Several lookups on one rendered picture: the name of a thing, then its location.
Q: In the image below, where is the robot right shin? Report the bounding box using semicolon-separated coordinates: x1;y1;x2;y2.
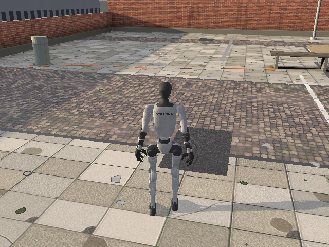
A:
172;169;179;204

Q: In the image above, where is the right robot upper arm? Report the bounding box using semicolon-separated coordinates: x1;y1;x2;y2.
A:
176;104;188;134

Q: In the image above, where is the left robot upper arm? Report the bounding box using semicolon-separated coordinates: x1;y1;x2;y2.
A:
141;104;154;133

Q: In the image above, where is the left robot hand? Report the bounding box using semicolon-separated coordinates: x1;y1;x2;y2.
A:
135;148;147;162

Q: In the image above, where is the humanoid robot torso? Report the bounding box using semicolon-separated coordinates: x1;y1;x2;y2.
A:
153;102;177;154

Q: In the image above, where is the right robot forearm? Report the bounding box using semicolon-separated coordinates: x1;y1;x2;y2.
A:
182;127;192;153

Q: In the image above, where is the right robot hand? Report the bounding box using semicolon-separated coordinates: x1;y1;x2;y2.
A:
181;152;194;166

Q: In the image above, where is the left robot forearm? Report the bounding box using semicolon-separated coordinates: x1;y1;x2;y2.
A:
136;125;147;150

